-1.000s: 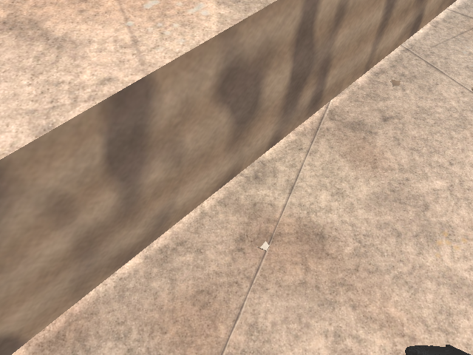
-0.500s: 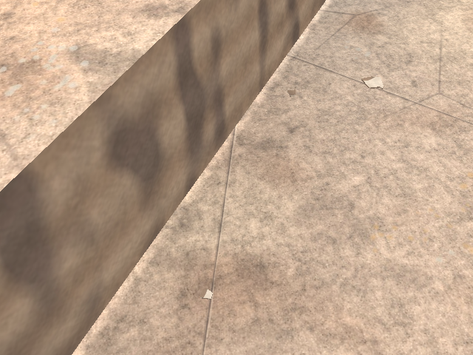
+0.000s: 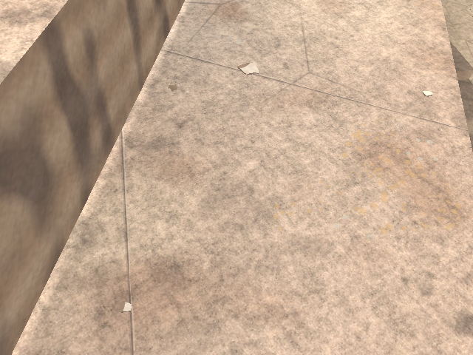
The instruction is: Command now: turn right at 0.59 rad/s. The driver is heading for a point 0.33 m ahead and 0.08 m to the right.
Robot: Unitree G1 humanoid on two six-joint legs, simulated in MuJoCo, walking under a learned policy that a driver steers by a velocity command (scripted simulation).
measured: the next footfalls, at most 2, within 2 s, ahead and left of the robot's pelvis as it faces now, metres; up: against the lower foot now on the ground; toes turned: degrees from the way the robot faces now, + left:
right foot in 0.34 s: -0.01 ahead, -0.11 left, +0.00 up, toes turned -13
left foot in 0.84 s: +0.23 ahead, +0.01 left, +0.00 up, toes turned -26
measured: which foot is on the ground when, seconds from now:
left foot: down 0.00-0.34, up 0.36-0.82, down 0.84-1.00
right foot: up 0.00-0.32, down 0.34-0.84, up 0.86-1.00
